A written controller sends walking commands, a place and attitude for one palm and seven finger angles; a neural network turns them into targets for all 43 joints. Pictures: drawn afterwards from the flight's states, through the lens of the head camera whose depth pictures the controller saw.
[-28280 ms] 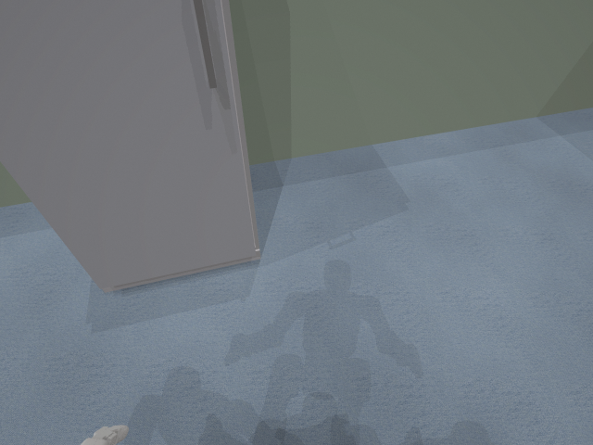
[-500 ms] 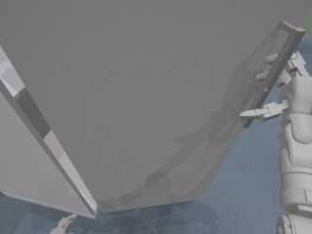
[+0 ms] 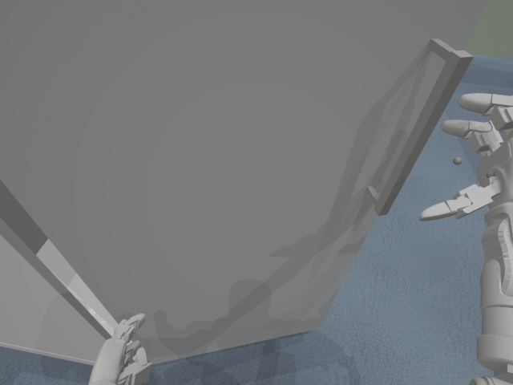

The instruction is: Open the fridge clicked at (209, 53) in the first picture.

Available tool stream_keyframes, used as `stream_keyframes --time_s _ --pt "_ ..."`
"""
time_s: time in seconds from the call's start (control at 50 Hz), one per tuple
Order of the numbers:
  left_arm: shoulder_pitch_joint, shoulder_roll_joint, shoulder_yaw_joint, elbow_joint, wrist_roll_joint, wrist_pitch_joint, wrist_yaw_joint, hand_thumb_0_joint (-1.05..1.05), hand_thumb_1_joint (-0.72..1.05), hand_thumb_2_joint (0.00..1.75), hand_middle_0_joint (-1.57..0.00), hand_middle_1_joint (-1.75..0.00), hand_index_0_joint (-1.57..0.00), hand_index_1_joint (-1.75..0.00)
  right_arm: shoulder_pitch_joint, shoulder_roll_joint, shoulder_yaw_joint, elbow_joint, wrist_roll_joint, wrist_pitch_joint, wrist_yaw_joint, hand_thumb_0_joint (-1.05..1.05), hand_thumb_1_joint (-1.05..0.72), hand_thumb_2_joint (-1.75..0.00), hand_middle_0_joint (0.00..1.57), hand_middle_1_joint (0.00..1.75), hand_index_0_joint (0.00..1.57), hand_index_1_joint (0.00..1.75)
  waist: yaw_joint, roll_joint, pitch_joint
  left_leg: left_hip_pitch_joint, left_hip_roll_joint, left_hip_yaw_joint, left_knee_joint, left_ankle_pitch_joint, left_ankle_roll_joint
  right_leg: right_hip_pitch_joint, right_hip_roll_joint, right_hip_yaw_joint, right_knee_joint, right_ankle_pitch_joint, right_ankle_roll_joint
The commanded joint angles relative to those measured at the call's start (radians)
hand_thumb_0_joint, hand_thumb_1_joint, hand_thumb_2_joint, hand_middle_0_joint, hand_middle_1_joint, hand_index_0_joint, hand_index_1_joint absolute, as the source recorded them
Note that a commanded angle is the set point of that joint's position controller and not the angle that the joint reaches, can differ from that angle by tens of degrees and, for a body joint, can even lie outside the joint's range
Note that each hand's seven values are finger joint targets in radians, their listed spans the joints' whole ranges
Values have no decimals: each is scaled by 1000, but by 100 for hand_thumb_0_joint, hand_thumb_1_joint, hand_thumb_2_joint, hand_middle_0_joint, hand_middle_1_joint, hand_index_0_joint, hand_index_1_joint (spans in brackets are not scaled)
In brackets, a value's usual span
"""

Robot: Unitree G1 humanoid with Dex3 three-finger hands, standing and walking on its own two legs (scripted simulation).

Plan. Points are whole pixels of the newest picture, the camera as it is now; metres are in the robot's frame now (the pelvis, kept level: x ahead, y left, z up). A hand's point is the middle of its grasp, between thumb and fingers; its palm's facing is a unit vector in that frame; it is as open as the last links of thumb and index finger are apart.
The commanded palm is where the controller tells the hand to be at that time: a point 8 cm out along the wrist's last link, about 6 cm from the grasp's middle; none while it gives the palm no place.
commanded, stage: slip the hand off the handle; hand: right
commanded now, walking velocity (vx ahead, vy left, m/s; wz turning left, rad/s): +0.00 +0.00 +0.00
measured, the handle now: (404, 142) +0.41 -0.19 +0.21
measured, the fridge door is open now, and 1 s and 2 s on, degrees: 68 68 68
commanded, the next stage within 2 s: draw the hand back to the body in 1.06 s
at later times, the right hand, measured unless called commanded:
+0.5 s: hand (484, 176) +0.33 -0.26 +0.22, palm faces +0.13 +0.98 -0.14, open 14.7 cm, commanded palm +0.28 -0.31 +0.22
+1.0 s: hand out of the picture +0.24 -0.28 +0.22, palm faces +0.18 +0.97 -0.15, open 14.7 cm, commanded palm +0.20 -0.32 +0.22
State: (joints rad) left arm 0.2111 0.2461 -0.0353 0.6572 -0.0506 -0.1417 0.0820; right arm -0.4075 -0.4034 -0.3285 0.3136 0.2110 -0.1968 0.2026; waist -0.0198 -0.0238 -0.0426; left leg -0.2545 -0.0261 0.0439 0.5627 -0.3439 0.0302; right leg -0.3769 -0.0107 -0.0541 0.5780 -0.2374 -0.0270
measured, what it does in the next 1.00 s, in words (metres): stands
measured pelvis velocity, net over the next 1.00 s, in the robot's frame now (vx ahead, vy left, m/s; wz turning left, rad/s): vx -0.02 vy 0.00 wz -0.02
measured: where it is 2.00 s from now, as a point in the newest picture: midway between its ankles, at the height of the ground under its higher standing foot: outside the picture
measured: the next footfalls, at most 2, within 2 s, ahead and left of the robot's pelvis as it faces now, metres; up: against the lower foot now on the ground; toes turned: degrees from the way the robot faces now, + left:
none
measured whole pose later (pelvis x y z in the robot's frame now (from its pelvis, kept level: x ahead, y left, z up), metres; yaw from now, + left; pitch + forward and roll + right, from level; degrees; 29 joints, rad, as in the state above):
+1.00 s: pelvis -0.02 +0.00 +0.00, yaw -1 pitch -2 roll +2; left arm 0.18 0.25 -0.07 0.66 -0.06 -0.20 0.12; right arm -0.09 -0.44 -0.43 0.04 0.32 -0.13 0.32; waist -0.05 -0.04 -0.04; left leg -0.19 -0.03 0.07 0.55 -0.32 0.03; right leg -0.34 -0.01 -0.03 0.59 -0.21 -0.03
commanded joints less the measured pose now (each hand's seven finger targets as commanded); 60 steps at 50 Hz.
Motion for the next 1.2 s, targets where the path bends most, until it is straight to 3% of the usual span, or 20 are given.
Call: stream_keyframes --time_s 0.0,0.02,0.06,0.1,0.14,0.24,0.28,0.3,0.34,0.48,0.5,0.54,0.6,0.66,0.88,0.94,1.0,1.04,1.16,1.18 --pt "-51 136 48 -115 0 -36 27 0 90 90 -20 -30 -20 -30 -414 -235 -53 -231 14 -38 0 0 55 -20 25 115 25 115 22 -26 -246 -98 15 -28 -85 304 -10 299 -15 70 -40 249 -10" --pt "-46 136 49 -122 3 -36 24 0 90 90 -20 -30 -20 -30 -396 -238 -61 -229 16 -36 -1 0 55 -20 25 115 25 115 21 -37 -288 -86 17 -26 -77 323 -8 313 -13 71 -35 276 -8" --pt "-54 135 48 -124 5 -33 24 0 90 90 -20 -30 -20 -30 -423 -270 -83 -249 14 -40 3 0 55 -20 25 115 25 115 20 -44 -303 -82 15 -22 -71 327 -7 328 -16 77 -35 298 -3" --pt "-57 134 44 -122 8 -28 24 0 90 90 -20 -30 -20 -30 -372 -292 -116 -247 10 -47 -1 0 55 -20 25 115 25 115 0 -65 -288 -66 14 -22 -68 339 0 319 -18 80 -37 322 -3" --pt "-55 131 45 -130 7 -29 19 0 90 90 -20 -30 -20 -30 -380 -266 -89 -260 16 -48 13 0 55 -20 25 115 25 115 12 -73 -309 -81 13 -16 -64 349 -3 348 -22 85 -31 352 1" --pt "-56 138 42 -133 2 -22 26 0 90 90 -20 -30 -20 -30 -371 -270 -84 -226 25 -27 33 0 55 -20 25 115 25 115 20 -55 -253 -117 10 -9 -80 262 -2 325 -30 104 -52 274 5" --pt "-58 142 43 -135 2 -21 32 0 90 90 -20 -30 -20 -30 -366 -297 -107 -217 29 -23 41 0 55 -20 25 115 25 115 18 -52 -246 -120 9 -10 -85 236 -2 316 -31 106 -58 245 4" --pt "-61 139 41 -139 3 -20 31 0 90 90 -20 -30 -20 -30 -322 -290 -117 -241 30 -27 37 0 55 -20 25 115 25 115 -1 -60 -258 -95 10 -9 -83 251 2 315 -29 106 -60 261 4" --pt "-68 133 40 -157 2 -27 26 0 90 90 -20 -30 -20 -30 -289 -244 -80 -286 41 -23 46 0 55 -20 25 115 25 115 1 -70 -288 -99 11 -5 -78 254 0 338 -30 108 -57 272 6" --pt "-104 129 37 -167 3 -45 22 0 90 90 -20 -30 -20 -30 -161 -260 -128 -405 59 -13 26 0 55 -20 25 115 25 115 -20 -52 -236 -90 9 -2 -89 190 -4 301 -33 107 -89 176 6" --pt "-108 131 36 -160 4 -44 25 0 90 90 -20 -30 -20 -30 -141 -295 -169 -430 55 -17 12 0 55 -20 25 115 25 115 -30 -45 -231 -71 9 -4 -95 191 0 294 -34 103 -90 172 4" --pt "-119 123 34 -167 3 -54 23 0 90 90 -20 -30 -20 -30 -104 -260 -148 -455 61 -15 12 0 55 -20 25 115 25 115 -24 -42 -222 -76 9 -2 -98 181 -3 294 -31 101 -95 157 4" --pt "-136 120 29 -160 2 -62 29 0 90 90 -20 -30 -20 -30 -80 -270 -160 -496 63 -15 13 0 55 -20 25 115 25 115 -26 -69 -197 -74 11 -12 -113 159 -4 288 -30 89 -97 115 -1" --pt "-143 121 21 -156 -4 -72 35 0 90 90 -20 -30 -20 -30 -66 -256 -140 -458 81 1 35 0 55 -20 25 115 25 115 -10 -47 -125 -106 12 -13 -130 93 -9 248 -26 96 -114 15 -1" --pt "-174 122 10 -156 -11 -101 56 0 90 90 -20 -30 -20 -30 -13 -294 -175 -453 130 13 116 0 55 -20 25 115 25 115 -12 -38 -98 -105 27 -42 -163 7 -15 209 -12 90 -89 -54 -8" --pt "-185 118 9 -163 -10 -113 55 0 90 90 -20 -30 -20 -30 -8 -277 -161 -505 136 10 121 0 55 -20 25 115 25 115 -18 -64 -120 -93 33 -50 -160 24 -13 222 -12 90 -76 -31 -9" --pt "-180 125 13 -154 -3 -120 56 0 90 90 -20 -30 -20 -30 60 -319 -219 -503 142 13 120 0 55 -20 25 115 25 115 -35 -53 -124 -65 42 -62 -159 49 -10 207 -17 90 -62 4 -9" --pt "-183 121 9 -158 -6 -125 55 0 90 90 -20 -30 -20 -30 26 -298 -199 -522 146 15 126 0 55 -20 25 115 25 115 -24 -59 -120 -82 37 -48 -150 62 -15 212 -14 88 -63 12 -8" --pt "-169 122 10 -161 -3 -148 56 0 90 90 -20 -30 -20 -30 59 -269 -181 -562 146 24 126 0 55 -20 25 115 25 115 -32 -68 -147 -84 30 -27 -123 118 -13 245 -14 102 -65 52 -10" --pt "-180 138 10 -170 -26 -146 58 0 90 90 -20 -30 -20 -30 201 -325 -184 -414 138 176 157 0 55 -20 25 115 25 115 -62 -111 -142 -45 43 -35 -128 113 -10 229 -27 111 -104 8 -6"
